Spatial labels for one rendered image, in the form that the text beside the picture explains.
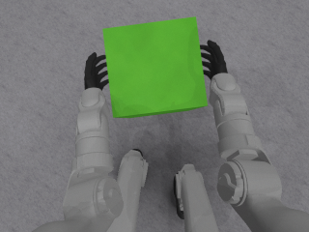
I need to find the left robot upper arm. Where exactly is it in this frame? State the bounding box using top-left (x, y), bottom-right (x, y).
top-left (32, 175), bottom-right (124, 232)

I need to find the robot left hand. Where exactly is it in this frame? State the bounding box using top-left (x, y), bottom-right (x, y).
top-left (84, 52), bottom-right (109, 91)

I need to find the right robot upper arm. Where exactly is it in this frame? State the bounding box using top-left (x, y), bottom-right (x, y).
top-left (216, 159), bottom-right (309, 232)

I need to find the left robot forearm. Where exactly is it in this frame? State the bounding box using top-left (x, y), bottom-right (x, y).
top-left (63, 87), bottom-right (114, 212)

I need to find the robot right hand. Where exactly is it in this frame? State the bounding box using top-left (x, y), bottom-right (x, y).
top-left (200, 40), bottom-right (228, 80)

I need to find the robot right foot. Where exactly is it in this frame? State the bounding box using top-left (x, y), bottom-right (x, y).
top-left (173, 173), bottom-right (184, 219)

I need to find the right robot thigh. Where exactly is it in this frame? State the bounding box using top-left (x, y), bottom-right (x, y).
top-left (175, 169), bottom-right (219, 232)

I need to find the right robot forearm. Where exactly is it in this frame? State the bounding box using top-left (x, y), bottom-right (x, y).
top-left (209, 72), bottom-right (282, 192)

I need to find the carton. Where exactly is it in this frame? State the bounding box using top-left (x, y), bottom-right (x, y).
top-left (102, 16), bottom-right (208, 118)

